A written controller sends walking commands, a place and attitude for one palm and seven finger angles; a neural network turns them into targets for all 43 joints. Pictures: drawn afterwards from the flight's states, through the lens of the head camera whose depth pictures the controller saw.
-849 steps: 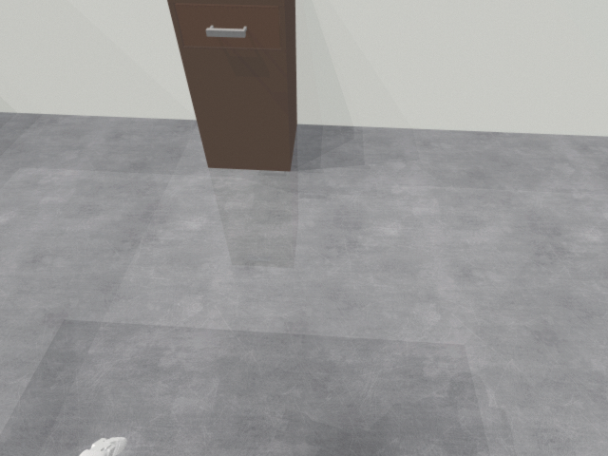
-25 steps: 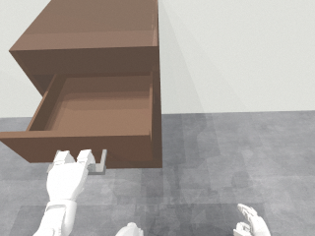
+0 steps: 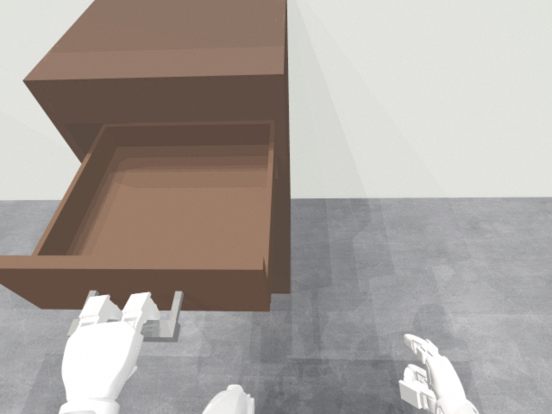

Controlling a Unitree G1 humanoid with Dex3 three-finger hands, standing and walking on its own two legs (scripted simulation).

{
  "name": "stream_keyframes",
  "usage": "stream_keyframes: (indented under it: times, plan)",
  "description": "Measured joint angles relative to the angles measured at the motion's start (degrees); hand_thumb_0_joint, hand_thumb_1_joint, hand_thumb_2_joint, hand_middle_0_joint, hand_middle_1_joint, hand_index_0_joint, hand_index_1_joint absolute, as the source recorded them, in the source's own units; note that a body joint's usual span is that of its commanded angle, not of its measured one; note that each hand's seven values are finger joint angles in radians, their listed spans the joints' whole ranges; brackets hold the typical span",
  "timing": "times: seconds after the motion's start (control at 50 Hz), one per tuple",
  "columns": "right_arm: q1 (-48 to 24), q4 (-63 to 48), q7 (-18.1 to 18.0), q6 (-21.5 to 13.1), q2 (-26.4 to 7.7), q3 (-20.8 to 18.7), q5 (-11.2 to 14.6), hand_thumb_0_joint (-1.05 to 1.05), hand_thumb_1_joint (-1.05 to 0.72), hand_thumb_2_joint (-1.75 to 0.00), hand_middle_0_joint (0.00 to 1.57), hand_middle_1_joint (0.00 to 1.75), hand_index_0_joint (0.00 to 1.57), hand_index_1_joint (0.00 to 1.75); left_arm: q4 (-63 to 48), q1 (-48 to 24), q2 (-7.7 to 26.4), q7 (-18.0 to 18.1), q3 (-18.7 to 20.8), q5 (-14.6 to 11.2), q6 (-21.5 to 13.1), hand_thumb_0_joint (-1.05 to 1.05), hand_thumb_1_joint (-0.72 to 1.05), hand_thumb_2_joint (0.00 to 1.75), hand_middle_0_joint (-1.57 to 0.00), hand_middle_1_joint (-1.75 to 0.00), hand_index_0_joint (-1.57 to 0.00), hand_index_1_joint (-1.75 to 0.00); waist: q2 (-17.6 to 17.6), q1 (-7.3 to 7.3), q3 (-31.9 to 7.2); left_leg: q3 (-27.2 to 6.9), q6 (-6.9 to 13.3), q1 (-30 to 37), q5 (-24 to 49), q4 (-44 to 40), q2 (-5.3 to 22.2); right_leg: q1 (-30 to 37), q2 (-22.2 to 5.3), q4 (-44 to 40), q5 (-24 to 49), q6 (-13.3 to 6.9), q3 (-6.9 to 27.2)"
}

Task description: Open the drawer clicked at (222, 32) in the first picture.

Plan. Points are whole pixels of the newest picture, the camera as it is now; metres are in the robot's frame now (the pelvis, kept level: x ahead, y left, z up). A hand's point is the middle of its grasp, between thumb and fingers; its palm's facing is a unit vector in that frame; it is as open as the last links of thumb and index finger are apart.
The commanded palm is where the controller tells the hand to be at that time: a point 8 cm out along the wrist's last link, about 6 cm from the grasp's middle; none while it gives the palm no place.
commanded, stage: pull the drawer open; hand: left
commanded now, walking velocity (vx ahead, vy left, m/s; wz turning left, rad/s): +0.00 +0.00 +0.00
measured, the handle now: (130, 314) +0.25 +0.24 +0.01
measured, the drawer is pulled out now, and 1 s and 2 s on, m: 0.30 0.30 0.30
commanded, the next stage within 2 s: open the thumb to release the handle in 0.04 s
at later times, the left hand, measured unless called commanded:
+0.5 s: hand (119, 355) +0.20 +0.24 -0.01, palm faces -0.01 -0.08 -1.00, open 9.2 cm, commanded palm +0.18 +0.23 +0.04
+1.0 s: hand (125, 357) +0.20 +0.23 -0.01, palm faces +0.03 -0.09 -1.00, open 13.8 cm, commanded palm +0.18 +0.23 +0.04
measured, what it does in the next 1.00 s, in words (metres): stands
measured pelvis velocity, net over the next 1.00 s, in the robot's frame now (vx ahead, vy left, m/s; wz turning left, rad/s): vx -0.01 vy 0.01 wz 0.01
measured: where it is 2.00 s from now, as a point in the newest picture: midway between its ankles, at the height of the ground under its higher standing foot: outside the picture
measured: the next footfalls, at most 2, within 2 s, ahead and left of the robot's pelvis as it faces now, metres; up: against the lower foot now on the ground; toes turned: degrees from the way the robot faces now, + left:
none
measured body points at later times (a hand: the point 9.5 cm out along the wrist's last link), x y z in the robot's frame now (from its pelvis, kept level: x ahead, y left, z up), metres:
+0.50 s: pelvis -0.01 +0.00 +0.00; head +0.04 -0.02 +0.45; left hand +0.19 +0.24 +0.04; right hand +0.18 -0.23 -0.11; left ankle +0.04 +0.14 -0.66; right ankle -0.04 -0.11 -0.66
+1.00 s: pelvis -0.01 +0.01 +0.00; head +0.03 -0.01 +0.45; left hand +0.19 +0.23 +0.04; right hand +0.18 -0.21 -0.11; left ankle +0.04 +0.14 -0.66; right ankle -0.04 -0.11 -0.66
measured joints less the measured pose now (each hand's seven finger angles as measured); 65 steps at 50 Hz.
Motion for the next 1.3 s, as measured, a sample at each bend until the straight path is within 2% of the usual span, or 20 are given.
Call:
stream_keyframes:
  times: [0.16, 0.24, 0.32, 0.44, 0.54, 0.66, 0.76, 1.06, 1.3]
  plan:
    - [0.57, -1.06, 0.54, 0.14, 0.17, 0.51, -0.08, 0.01, -0.9, -0.9, 0.2, 0.3, 0.2, 0.3, -1.79, 2.6, 0.63, -0.46, 1.11, -0.78, -0.41, 0.02, 0.7, 0.75, -0.29, -1.35, -0.42, -1.35, -0.25, -0.69, -0.5, 0.3, -0.14, -0.14, -0.43, 0.26, 0.32, -0.35, 0.28, 0.33, -0.26, -0.1, 0.37]
    - [0.94, -0.02, -0.19, -0.13, -0.78, -0.42, -0.52, 0.01, -0.9, -0.9, 0.2, 0.3, 0.2, 0.3, -0.52, 0.51, 0.85, 0.99, 0.86, 0.25, -1.14, 0.0, 0.69, 0.77, -0.32, -1.34, -0.42, -1.35, 0.17, 0.02, -0.42, -0.58, -0.13, -1.61, -0.55, 1.47, -0.08, -1.24, 0.01, 1.29, -0.71, -0.09, -0.51]
    - [1.02, 1.21, -0.73, 0.05, -1.27, -0.95, -0.32, 0.01, -0.9, -0.9, 0.2, 0.3, 0.2, 0.3, 0.66, -2.04, -0.03, 1.13, 0.92, -0.31, 0.54, 0.0, 0.62, 0.76, -0.34, -1.33, -0.41, -1.33, 0.37, 0.61, -0.07, -1.0, -0.07, -2.23, -0.37, 1.93, -0.42, -1.66, -0.25, 1.84, -0.81, -0.07, -0.93]
    - [1.49, 1.94, -1.69, 0.01, -0.88, -0.4, 0.25, 0.01, -0.9, -0.9, 0.2, 0.3, 0.2, 0.3, 1.66, -3.74, -0.22, -0.68, 0.13, -1.04, 2.42, 0.0, 0.36, 0.67, -0.35, -1.29, -0.38, -1.3, 0.43, 0.55, 0.27, -1.08, 0.03, -1.06, 0.57, 0.43, -0.6, -0.55, -0.36, 0.48, 0.06, -0.03, -1.05]
    - [1.85, 1.83, -1.94, -0.47, -0.43, -0.01, 0.28, 0.01, -0.9, -0.9, 0.2, 0.3, 0.2, 0.3, 2.44, -4.19, 0.21, -1.7, 0.07, -1.18, 1.78, 0.0, 0.06, 0.54, -0.34, -1.26, -0.36, -1.27, 0.49, 0.28, 0.31, -1.13, 0.07, -0.39, 1.22, -0.55, -0.54, 0.12, -0.27, -0.62, 0.81, 0.0, -1.1]
    - [1.9, 1.75, -1.8, -0.78, -0.41, -0.18, 0.07, 0.01, -0.9, -0.9, 0.2, 0.3, 0.2, 0.3, 2.99, -4.63, 0.24, -1.17, 0.07, -0.81, 0.63, 0.0, -0.27, 0.4, -0.31, -1.22, -0.34, -1.23, 0.56, 0.23, 0.28, -1.24, 0.21, -0.81, 1.32, -0.22, -0.58, -0.15, -0.28, -0.49, 0.99, 0.16, -1.18]
    - [1.78, 1.76, -1.46, -0.6, -0.53, -0.44, 0.0, 0.01, -0.9, -0.9, 0.2, 0.3, 0.2, 0.3, 2.82, -4.98, -0.4, -0.52, -0.6, -0.42, 1.22, 0.0, -0.41, 0.34, -0.3, -1.21, -0.33, -1.21, 0.65, 0.34, 0.21, -1.28, 0.4, -1.26, 1.2, 0.38, -0.66, -0.46, -0.35, -0.08, 0.93, 0.32, -1.2]
    - [1.27, 1.54, -1.43, -0.01, 0.07, 0.32, 0.12, 0.01, -0.9, -0.9, 0.2, 0.3, 0.2, 0.3, 3.75, -6.66, -1.1, 0.28, -3.2, 0.56, 3.4, 0.0, -0.49, 0.3, -0.31, -1.2, -0.32, -1.2, 0.48, 0.3, 0.28, -1.2, 0.72, -0.61, 1.49, 0.19, -0.75, 0.26, -0.42, -0.5, 1.38, 0.64, -1.09]
    - [1.86, 1.8, -2.27, 0.16, -0.21, 0.82, 1.01, 0.01, -0.9, -0.9, 0.2, 0.3, 0.2, 0.3, -0.31, -6.23, 0.33, -3.08, -3.41, -2.04, 5.98, 0.0, -0.49, 0.3, -0.32, -1.2, -0.35, -1.22, 0.99, 0.09, 1.62, -0.85, 0.77, 5.19, 2.97, -4.47, -0.86, 5.91, -0.46, -5.43, 3.28, 0.74, -0.83]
